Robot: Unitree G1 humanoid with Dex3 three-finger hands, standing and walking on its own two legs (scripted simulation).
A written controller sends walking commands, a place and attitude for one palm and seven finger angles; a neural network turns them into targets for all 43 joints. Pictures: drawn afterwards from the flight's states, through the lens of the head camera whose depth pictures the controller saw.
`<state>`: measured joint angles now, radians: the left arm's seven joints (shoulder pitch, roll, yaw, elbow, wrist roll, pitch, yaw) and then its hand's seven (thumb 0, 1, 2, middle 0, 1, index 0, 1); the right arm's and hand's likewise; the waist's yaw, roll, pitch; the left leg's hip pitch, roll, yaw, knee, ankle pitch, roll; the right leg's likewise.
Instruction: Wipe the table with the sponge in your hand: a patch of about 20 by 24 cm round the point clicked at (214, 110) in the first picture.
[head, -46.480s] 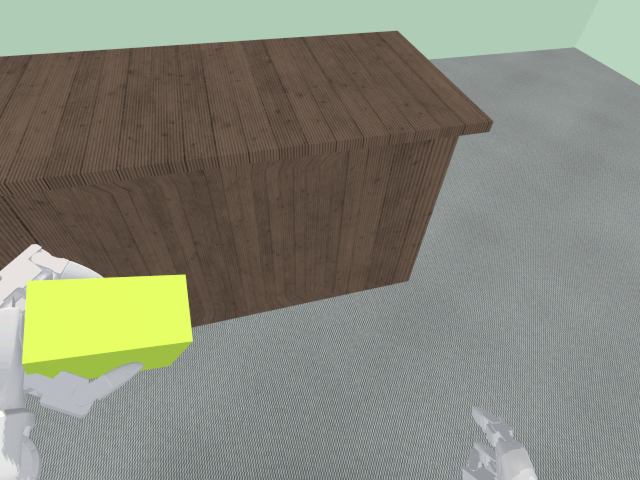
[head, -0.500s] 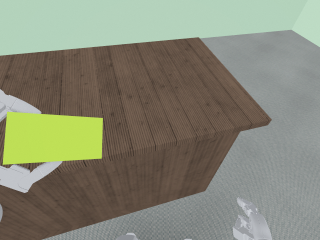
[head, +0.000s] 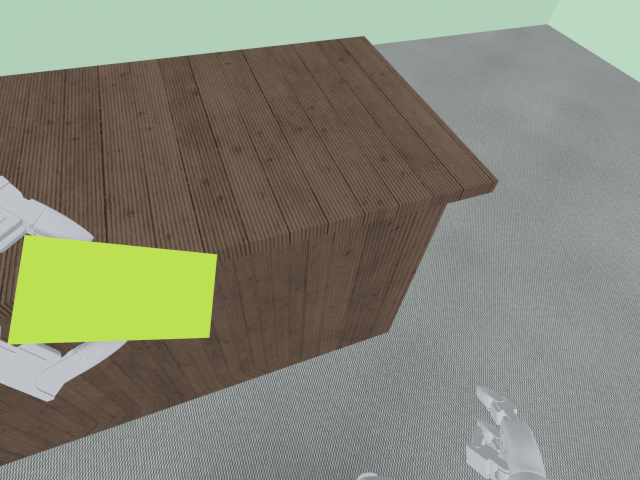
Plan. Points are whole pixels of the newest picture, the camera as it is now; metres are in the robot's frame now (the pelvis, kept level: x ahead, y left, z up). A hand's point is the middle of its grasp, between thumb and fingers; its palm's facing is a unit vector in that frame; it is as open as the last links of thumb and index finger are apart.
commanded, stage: step back with the hand held close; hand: left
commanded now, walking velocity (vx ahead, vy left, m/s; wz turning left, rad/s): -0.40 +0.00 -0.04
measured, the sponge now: (141, 290) +0.25 +0.16 +0.19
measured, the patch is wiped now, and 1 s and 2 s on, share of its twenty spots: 1.00 1.00 1.00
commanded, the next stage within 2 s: stop stepping back and stand still in 0.02 s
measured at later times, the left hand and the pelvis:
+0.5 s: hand out of the picture +0.07 +0.18 +0.22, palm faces +0.33 -0.87 -0.38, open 10.5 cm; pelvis -0.16 -0.03 +0.00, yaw -6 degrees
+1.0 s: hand out of the picture -0.04 +0.14 +0.23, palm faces +0.37 -0.85 -0.38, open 10.5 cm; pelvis -0.25 -0.07 +0.01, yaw -3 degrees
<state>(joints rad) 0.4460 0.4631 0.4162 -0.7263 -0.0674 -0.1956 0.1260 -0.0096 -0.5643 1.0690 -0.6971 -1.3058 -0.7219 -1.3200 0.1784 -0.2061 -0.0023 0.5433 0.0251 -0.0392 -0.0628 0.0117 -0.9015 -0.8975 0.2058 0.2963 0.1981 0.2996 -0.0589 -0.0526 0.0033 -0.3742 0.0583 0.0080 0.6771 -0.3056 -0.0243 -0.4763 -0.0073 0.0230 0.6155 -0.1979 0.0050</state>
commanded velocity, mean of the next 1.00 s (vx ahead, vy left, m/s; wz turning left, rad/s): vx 0.21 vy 0.08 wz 0.00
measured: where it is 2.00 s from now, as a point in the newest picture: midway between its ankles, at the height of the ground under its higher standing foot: outside the picture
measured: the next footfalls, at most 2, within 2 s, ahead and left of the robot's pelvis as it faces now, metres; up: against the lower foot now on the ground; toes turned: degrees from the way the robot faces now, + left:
right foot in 0.24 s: +0.01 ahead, -0.12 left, +0.00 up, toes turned -4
left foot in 0.50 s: -0.12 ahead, +0.10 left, +0.00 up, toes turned -2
